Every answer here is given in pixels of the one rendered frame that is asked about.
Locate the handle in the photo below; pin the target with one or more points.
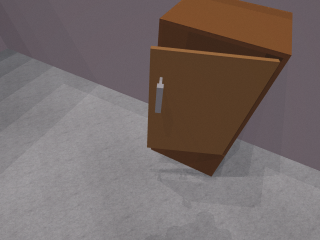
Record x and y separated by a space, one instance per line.
159 96

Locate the cupboard door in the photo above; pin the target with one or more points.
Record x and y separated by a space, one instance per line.
206 97

